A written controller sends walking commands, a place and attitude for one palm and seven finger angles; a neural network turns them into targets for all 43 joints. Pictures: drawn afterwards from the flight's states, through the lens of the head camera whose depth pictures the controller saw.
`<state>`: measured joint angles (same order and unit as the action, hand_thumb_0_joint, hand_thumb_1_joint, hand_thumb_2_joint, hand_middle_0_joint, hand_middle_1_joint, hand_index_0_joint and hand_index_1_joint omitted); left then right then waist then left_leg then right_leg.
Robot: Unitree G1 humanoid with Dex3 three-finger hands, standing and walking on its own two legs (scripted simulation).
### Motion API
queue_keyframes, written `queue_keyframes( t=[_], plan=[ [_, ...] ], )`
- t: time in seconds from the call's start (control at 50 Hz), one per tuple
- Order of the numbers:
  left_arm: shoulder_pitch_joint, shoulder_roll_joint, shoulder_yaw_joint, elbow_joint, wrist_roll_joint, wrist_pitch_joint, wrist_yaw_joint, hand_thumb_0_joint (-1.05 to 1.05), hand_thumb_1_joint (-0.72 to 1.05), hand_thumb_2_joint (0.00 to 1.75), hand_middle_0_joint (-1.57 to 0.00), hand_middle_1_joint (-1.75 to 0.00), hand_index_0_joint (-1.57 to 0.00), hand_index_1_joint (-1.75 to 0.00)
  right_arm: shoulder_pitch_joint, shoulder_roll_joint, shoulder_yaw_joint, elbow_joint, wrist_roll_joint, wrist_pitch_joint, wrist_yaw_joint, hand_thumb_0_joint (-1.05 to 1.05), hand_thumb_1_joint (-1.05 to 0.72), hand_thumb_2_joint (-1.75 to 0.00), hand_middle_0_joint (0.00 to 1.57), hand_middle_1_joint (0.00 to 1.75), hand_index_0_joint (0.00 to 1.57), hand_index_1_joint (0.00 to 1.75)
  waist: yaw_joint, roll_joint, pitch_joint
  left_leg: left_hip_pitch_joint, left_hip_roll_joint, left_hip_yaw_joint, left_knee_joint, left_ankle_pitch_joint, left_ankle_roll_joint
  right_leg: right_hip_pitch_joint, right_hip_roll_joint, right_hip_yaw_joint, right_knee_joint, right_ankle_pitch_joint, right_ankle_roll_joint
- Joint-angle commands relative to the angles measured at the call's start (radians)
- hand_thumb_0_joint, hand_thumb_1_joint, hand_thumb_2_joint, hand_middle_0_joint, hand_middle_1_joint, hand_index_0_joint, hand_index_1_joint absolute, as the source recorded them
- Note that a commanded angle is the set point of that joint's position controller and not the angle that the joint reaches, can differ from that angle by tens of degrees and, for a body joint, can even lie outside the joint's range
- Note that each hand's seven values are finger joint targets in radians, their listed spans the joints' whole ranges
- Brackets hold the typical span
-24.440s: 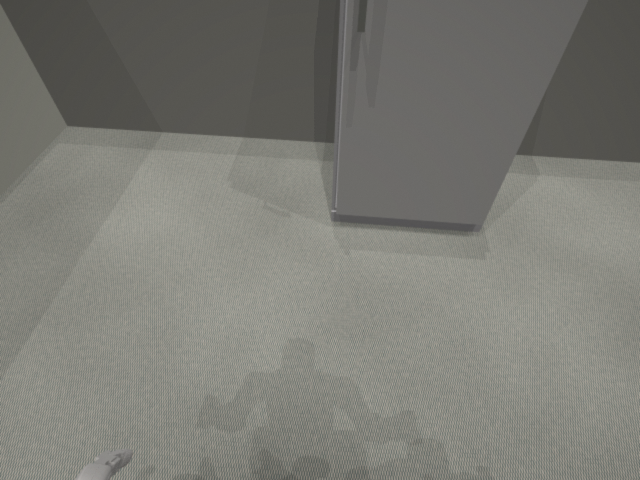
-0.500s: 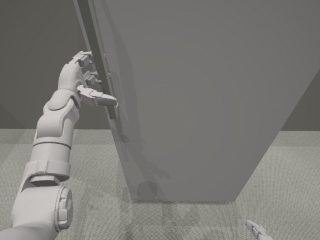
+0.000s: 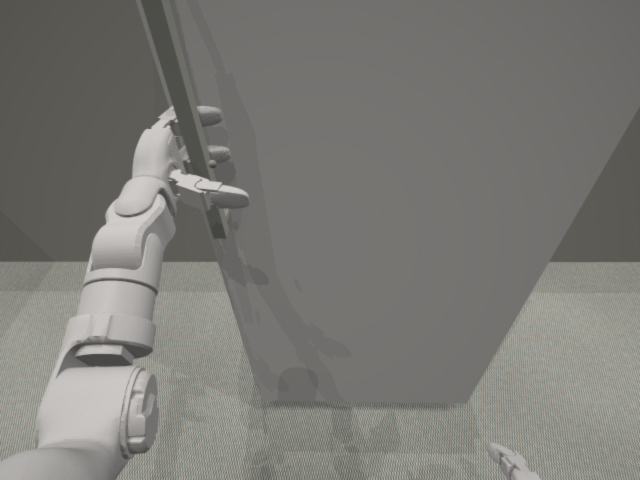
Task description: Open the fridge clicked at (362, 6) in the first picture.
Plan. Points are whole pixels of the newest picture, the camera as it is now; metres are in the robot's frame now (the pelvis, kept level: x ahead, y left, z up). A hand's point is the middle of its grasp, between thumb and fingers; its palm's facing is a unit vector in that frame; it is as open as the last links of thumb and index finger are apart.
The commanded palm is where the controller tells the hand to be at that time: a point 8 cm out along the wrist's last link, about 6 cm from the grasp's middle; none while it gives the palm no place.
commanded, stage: slide the fingers in behind the handle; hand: left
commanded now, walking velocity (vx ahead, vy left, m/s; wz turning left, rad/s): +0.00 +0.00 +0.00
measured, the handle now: (191, 105) +0.47 +0.18 +0.27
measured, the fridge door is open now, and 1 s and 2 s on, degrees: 0 0 0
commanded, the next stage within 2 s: grip the handle and tug to test in 0.34 s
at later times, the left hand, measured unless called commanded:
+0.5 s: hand (207, 162) +0.42 +0.16 +0.22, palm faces +0.04 -1.00 +0.01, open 13.9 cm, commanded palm +0.39 +0.21 +0.22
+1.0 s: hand (210, 163) +0.43 +0.16 +0.21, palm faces +0.04 -1.00 +0.01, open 7.4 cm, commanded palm +0.40 +0.21 +0.22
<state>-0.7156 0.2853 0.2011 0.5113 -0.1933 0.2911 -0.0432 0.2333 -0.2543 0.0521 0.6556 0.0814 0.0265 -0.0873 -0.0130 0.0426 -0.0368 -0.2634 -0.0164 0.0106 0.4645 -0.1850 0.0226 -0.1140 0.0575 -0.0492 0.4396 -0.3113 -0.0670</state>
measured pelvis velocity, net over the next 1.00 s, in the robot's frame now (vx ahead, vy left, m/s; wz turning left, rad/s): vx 0.00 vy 0.01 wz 0.00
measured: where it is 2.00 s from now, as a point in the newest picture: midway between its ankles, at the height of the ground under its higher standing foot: outside the picture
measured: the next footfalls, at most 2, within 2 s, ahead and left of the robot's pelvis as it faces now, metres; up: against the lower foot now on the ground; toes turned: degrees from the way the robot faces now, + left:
none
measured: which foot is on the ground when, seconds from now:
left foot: down 0.00-1.00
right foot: down 0.00-1.00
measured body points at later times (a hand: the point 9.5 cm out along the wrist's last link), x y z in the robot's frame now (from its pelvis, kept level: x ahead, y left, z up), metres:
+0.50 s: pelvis +0.01 -0.01 +0.00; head -0.02 -0.03 +0.45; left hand +0.41 +0.21 +0.22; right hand +0.14 -0.26 -0.10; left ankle +0.04 +0.11 -0.74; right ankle -0.05 -0.07 -0.74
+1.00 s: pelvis +0.00 +0.01 +0.00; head -0.01 -0.01 +0.45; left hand +0.42 +0.21 +0.21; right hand +0.14 -0.24 -0.11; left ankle +0.04 +0.11 -0.74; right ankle -0.05 -0.07 -0.74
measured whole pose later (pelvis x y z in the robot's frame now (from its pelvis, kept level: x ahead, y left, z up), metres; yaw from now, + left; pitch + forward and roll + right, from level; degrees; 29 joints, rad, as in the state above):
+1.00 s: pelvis +0.00 +0.01 +0.00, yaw +0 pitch +0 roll +0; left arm -0.74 0.29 0.20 0.55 -0.19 0.29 -0.06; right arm 0.23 -0.25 0.06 0.66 0.08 0.02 -0.09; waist -0.02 0.04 -0.04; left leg -0.28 -0.02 0.01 0.47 -0.19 0.03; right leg -0.13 0.05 -0.05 0.44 -0.31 -0.06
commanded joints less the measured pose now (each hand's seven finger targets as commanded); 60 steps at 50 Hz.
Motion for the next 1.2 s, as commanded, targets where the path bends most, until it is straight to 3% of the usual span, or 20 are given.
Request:
queue_keyframes(
  t=[0.0,0.04,0.1,0.26,0.4,0.42,0.5,0.56,0.62,0.66,0.76,0.8,0.84,0.9,0.92,1.0,1.02,1.1,1.16,1.18],
  plan=[
    [-0.514,0.187,0.037,-0.229,-0.013,-0.089,-0.018,0.00,-0.50,0.30,-0.30,-1.20,-0.30,-1.20,-0.103,-0.123,-0.044,-0.143,-0.004,-0.054,-0.007,0.00,-0.90,-0.90,0.20,0.30,0.20,0.30,-0.009,-0.069,-0.268,0.239,0.002,-0.037,-0.006,0.189,0.044,-0.077,-0.042,0.056,-0.077,0.374,0.054],
    [-0.485,0.210,0.054,-0.202,-0.014,-0.092,-0.022,0.00,-0.50,0.30,-0.30,-1.20,-0.30,-1.20,-0.098,-0.131,-0.046,-0.141,-0.003,-0.052,-0.009,0.00,-0.90,-0.90,0.20,0.30,0.20,0.30,-0.004,-0.093,-0.259,0.226,0.003,-0.035,-0.007,0.178,0.045,-0.071,-0.043,0.053,-0.080,0.364,0.059],
    [-0.527,0.206,0.045,-0.235,-0.010,-0.099,-0.027,0.00,-0.50,0.30,-0.30,-1.20,-0.30,-1.20,-0.102,-0.125,-0.048,-0.143,-0.002,-0.058,-0.008,0.00,-0.90,-0.90,0.20,0.30,0.20,0.30,-0.008,-0.045,-0.278,0.237,-0.001,-0.032,-0.001,0.191,0.046,-0.073,-0.046,0.063,-0.075,0.393,0.058],
    [-0.496,0.270,0.094,-0.221,-0.016,-0.107,-0.038,0.00,-0.50,0.30,-0.30,-1.20,-0.30,-1.20,-0.095,-0.132,-0.048,-0.143,-0.001,-0.060,-0.008,0.00,-0.90,-0.90,0.20,0.30,0.20,0.30,0.001,-0.066,-0.280,0.202,-0.004,-0.027,0.001,0.178,0.049,-0.048,-0.056,0.072,-0.070,0.433,0.075],
    [-0.447,0.240,0.080,-0.270,-0.020,-0.105,-0.053,0.00,-0.50,0.30,-0.30,-1.20,-0.30,-1.20,-0.103,-0.129,-0.050,-0.158,0.002,-0.062,-0.001,0.00,-0.90,-0.90,0.20,0.30,0.20,0.30,0.007,-0.037,-0.306,0.220,-0.006,-0.022,0.012,0.218,0.048,-0.036,-0.055,0.070,-0.054,0.500,0.078],
    [-0.426,0.242,0.086,-0.262,-0.021,-0.098,-0.055,0.00,-0.50,0.30,-0.30,-1.20,-0.30,-1.20,-0.102,-0.129,-0.051,-0.157,0.002,-0.061,-0.001,0.00,-0.90,-0.90,0.20,0.30,0.20,0.30,0.007,-0.073,-0.300,0.217,-0.004,-0.023,0.013,0.218,0.048,-0.036,-0.054,0.067,-0.053,0.507,0.081],
    [-0.410,0.236,0.079,-0.259,-0.023,-0.071,-0.058,0.00,-0.31,0.38,-0.32,-1.23,-0.32,-1.23,-0.109,-0.132,-0.049,-0.160,0.004,-0.056,-0.001,0.00,-0.90,-0.90,0.20,0.30,0.20,0.30,0.008,-0.084,-0.256,0.201,-0.004,-0.024,0.009,0.205,0.048,-0.057,-0.051,0.060,-0.055,0.480,0.079],
    [-0.443,0.203,0.046,-0.284,-0.022,-0.065,-0.051,0.00,-0.17,0.44,-0.33,-1.25,-0.33,-1.25,-0.119,-0.128,-0.048,-0.161,0.006,-0.056,-0.001,0.00,-0.90,-0.90,0.20,0.30,0.20,0.30,-0.001,-0.046,-0.238,0.223,-0.002,-0.028,0.011,0.198,0.049,-0.092,-0.046,0.060,-0.065,0.424,0.071],
    [-0.489,0.216,0.052,-0.312,-0.017,-0.073,-0.042,0.00,-0.03,0.50,-0.35,-1.27,-0.35,-1.27,-0.120,-0.127,-0.047,-0.158,0.003,-0.058,-0.005,0.00,-0.90,-0.90,0.20,0.30,0.20,0.30,-0.007,-0.026,-0.267,0.245,0.000,-0.035,0.012,0.200,0.045,-0.097,-0.043,0.059,-0.066,0.393,0.060],
    [-0.512,0.182,0.021,-0.314,-0.019,-0.081,-0.038,0.00,0.06,0.54,-0.36,-1.28,-0.36,-1.28,-0.121,-0.124,-0.047,-0.153,0.001,-0.061,-0.006,0.00,-0.90,-0.90,0.20,0.30,0.20,0.30,-0.017,-0.011,-0.276,0.268,0.002,-0.041,0.013,0.205,0.045,-0.111,-0.040,0.053,-0.066,0.372,0.055],
    [-0.489,0.202,0.045,-0.276,-0.019,-0.084,-0.031,0.00,0.29,0.64,-0.38,-1.31,-0.38,-1.31,-0.118,-0.126,-0.045,-0.148,-0.003,-0.060,-0.006,0.00,-0.90,-0.90,0.20,0.30,0.20,0.30,-0.003,-0.031,-0.295,0.266,0.003,-0.047,0.008,0.218,0.042,-0.092,-0.041,0.051,-0.063,0.375,0.050],
    [-0.503,0.177,0.029,-0.224,-0.019,-0.074,-0.028,0.00,0.39,0.68,-0.40,-1.33,-0.40,-1.33,-0.108,-0.123,-0.042,-0.139,-0.003,-0.059,-0.007,0.00,-0.90,-0.90,0.20,0.30,0.20,0.30,-0.013,-0.065,-0.265,0.251,0.005,-0.049,0.004,0.195,0.040,-0.112,-0.036,0.046,-0.070,0.349,0.051],
    [-0.468,0.199,0.051,-0.186,-0.016,-0.068,-0.023,0.00,0.48,0.72,-0.41,-1.34,-0.41,-1.34,-0.101,-0.131,-0.044,-0.137,-0.005,-0.054,-0.007,0.00,-0.90,-0.90,0.20,0.30,0.20,0.30,-0.002,-0.082,-0.255,0.235,0.006,-0.045,0.000,0.190,0.041,-0.101,-0.039,0.046,-0.073,0.345,0.054],
    [-0.527,0.206,0.046,-0.179,-0.003,-0.069,-0.015,0.00,0.62,0.78,-0.42,-1.36,-0.42,-1.36,-0.099,-0.126,-0.042,-0.136,-0.004,-0.052,-0.008,0.00,-0.90,-0.90,0.20,0.30,0.20,0.30,-0.011,-0.046,-0.248,0.232,0.008,-0.044,-0.004,0.174,0.039,-0.115,-0.040,0.049,-0.077,0.320,0.049],
    [-0.533,0.185,0.033,-0.178,-0.004,-0.072,-0.015,0.00,0.67,0.80,-0.43,-1.37,-0.43,-1.37,-0.096,-0.124,-0.042,-0.139,-0.006,-0.053,-0.009,0.00,-0.90,-0.90,0.20,0.30,0.20,0.30,-0.012,-0.049,-0.251,0.232,0.008,-0.047,-0.006,0.170,0.038,-0.117,-0.038,0.046,-0.077,0.307,0.048],
    [-0.545,0.236,0.077,-0.206,-0.007,-0.110,-0.013,0.00,0.85,0.88,-0.44,-1.39,-0.44,-1.39,-0.087,-0.128,-0.046,-0.141,-0.008,-0.058,-0.009,0.00,-0.90,-0.90,0.20,0.30,0.20,0.30,-0.006,-0.060,-0.293,0.253,0.010,-0.046,-0.004,0.210,0.043,-0.084,-0.038,0.052,-0.073,0.354,0.046],
    [-0.557,0.212,0.052,-0.247,-0.004,-0.121,-0.017,0.00,0.90,0.90,-0.45,-1.40,-0.45,-1.40,-0.089,-0.126,-0.047,-0.147,-0.008,-0.061,-0.008,0.00,-0.90,-0.90,0.20,0.30,0.20,0.30,-0.007,-0.030,-0.322,0.274,0.010,-0.046,-0.003,0.234,0.040,-0.075,-0.037,0.049,-0.064,0.370,0.043],
    [-0.512,0.178,0.032,-0.249,-0.008,-0.122,-0.022,0.00,0.90,0.90,-0.45,-1.40,-0.45,-1.40,-0.083,-0.126,-0.052,-0.144,-0.005,-0.067,-0.003,0.00,-0.90,-0.90,0.20,0.30,0.20,0.30,-0.009,-0.022,-0.310,0.299,0.016,-0.049,0.001,0.258,0.039,-0.097,-0.029,0.041,-0.068,0.372,0.042],
    [-0.482,0.217,0.069,-0.250,-0.010,-0.098,-0.016,0.00,0.90,0.90,-0.45,-1.40,-0.45,-1.40,-0.085,-0.133,-0.053,-0.144,-0.005,-0.061,-0.003,0.00,-0.90,-0.90,0.20,0.30,0.20,0.30,0.006,-0.034,-0.305,0.279,0.015,-0.047,-0.008,0.253,0.039,-0.076,-0.031,0.040,-0.070,0.372,0.041],
    [-0.494,0.197,0.054,-0.273,-0.008,-0.095,-0.012,0.00,0.90,0.90,-0.45,-1.40,-0.45,-1.40,-0.093,-0.128,-0.052,-0.148,-0.005,-0.062,-0.001,0.00,-0.90,-0.90,0.20,0.30,0.20,0.30,0.004,-0.029,-0.308,0.285,0.014,-0.045,-0.008,0.259,0.038,-0.075,-0.031,0.039,-0.069,0.378,0.041]
  ],
)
